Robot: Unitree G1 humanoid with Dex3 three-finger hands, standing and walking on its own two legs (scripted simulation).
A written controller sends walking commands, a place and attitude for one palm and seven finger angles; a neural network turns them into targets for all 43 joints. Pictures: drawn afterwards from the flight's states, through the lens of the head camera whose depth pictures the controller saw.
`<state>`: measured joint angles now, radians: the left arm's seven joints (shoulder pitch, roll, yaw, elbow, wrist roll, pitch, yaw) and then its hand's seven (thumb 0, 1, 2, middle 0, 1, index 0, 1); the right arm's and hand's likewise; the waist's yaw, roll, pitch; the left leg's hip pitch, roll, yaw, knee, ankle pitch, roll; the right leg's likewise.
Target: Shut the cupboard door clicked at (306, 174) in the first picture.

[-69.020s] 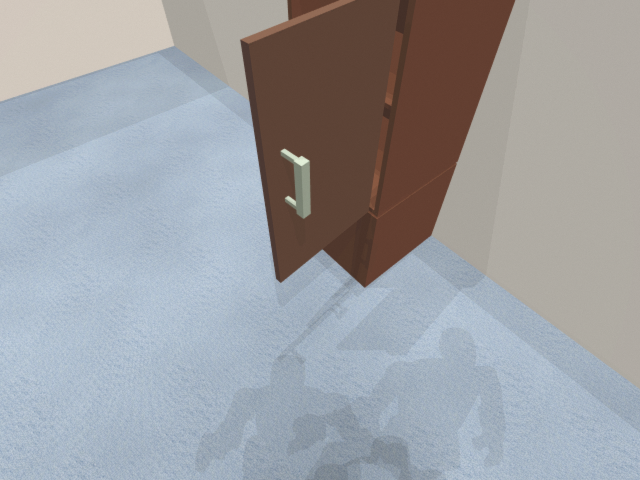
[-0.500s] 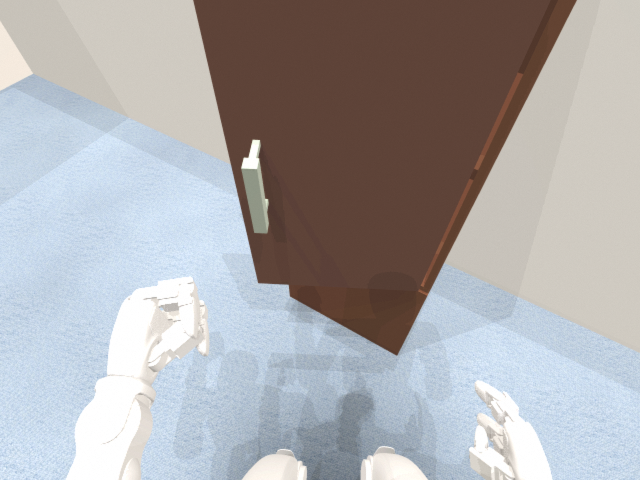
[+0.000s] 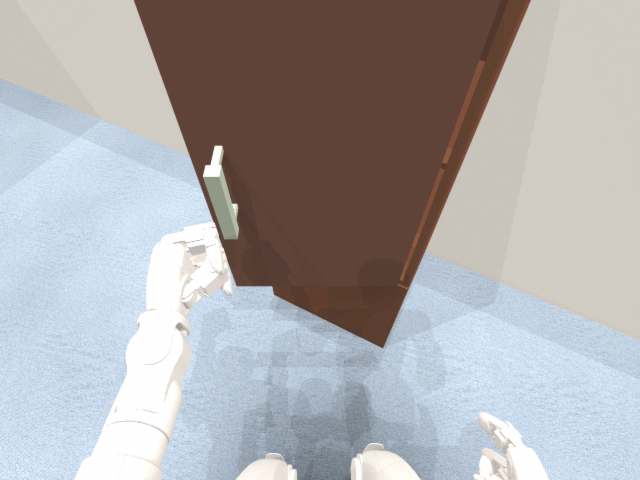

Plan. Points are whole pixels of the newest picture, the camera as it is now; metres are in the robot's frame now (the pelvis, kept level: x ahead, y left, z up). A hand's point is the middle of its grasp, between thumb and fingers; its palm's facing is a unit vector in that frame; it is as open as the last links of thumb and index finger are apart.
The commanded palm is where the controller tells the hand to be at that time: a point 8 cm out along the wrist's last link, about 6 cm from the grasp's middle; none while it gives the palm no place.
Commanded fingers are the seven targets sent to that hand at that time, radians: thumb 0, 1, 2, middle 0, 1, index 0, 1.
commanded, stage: bring the fist close to the handle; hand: left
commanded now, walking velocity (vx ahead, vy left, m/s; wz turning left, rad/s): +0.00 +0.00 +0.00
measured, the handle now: (224, 194) +0.48 +0.15 +0.05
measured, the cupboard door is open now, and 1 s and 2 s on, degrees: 28 25 5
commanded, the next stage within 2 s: push the door shut along its arc in 0.64 s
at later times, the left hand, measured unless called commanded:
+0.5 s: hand (247, 235) +0.41 +0.11 +0.05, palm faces +0.04 -1.00 -0.01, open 3.1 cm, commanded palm +0.38 +0.16 +0.06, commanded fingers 0.00 0.90 0.90 -1.30 -1.50 -1.30 -1.50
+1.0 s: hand (242, 225) +0.43 +0.12 +0.05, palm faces -0.01 -1.00 -0.03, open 3.1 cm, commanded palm +0.42 +0.16 +0.06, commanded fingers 0.00 0.90 0.90 -1.30 -1.50 -1.30 -1.50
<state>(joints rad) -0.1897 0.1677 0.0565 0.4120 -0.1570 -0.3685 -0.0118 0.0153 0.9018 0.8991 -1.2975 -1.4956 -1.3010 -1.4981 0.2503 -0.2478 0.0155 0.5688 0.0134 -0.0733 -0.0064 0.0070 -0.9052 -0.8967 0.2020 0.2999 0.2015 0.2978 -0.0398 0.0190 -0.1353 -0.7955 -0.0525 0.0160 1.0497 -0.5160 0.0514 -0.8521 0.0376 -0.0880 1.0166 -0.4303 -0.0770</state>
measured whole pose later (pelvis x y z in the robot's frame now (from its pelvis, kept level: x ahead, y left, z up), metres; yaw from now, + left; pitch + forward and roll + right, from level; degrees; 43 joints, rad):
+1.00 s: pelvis -0.01 +0.01 +0.00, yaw +0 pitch +17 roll -1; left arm -0.66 0.20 0.12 0.98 -0.10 -0.52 0.01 0.01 0.89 0.90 -1.34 -1.50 -1.30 -1.50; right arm 0.28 -0.25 0.01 0.63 -0.01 -0.02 0.02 0.00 -0.91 -0.90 0.20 0.30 0.20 0.30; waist -0.09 0.02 -0.12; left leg -0.88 -0.06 0.02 1.07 -0.49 0.07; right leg -0.93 0.03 -0.09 1.02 -0.40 -0.06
